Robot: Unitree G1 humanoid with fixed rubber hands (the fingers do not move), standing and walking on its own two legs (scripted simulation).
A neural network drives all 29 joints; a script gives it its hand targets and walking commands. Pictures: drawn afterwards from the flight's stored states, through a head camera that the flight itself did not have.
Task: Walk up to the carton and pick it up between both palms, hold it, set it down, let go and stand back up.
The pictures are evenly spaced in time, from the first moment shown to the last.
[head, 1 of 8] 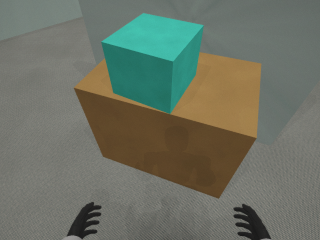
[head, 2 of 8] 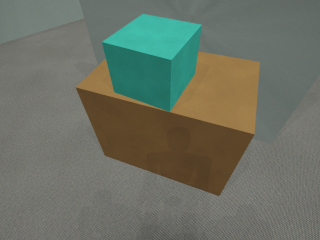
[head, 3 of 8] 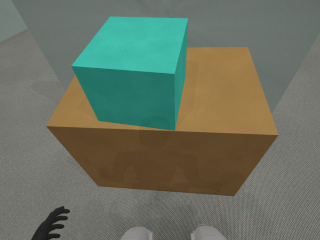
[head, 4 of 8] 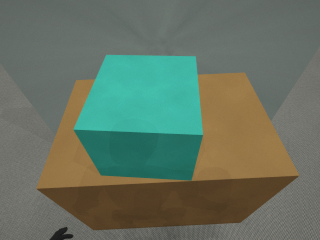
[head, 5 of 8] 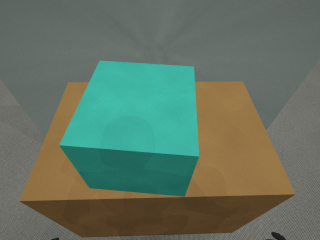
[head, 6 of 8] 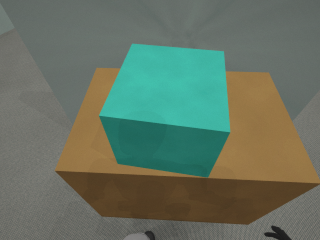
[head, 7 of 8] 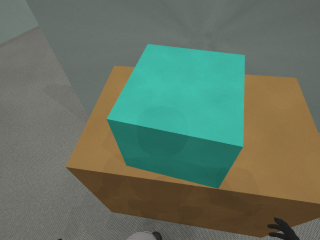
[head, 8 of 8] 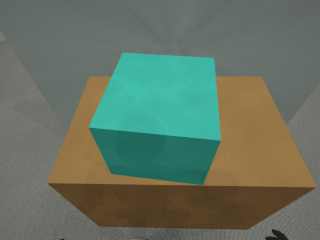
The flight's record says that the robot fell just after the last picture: no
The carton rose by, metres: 0.00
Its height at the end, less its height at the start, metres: +0.00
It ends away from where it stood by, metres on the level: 0.00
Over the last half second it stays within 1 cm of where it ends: yes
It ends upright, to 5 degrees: yes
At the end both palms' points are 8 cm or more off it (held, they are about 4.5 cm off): yes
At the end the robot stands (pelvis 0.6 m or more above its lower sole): yes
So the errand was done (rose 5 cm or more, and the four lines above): no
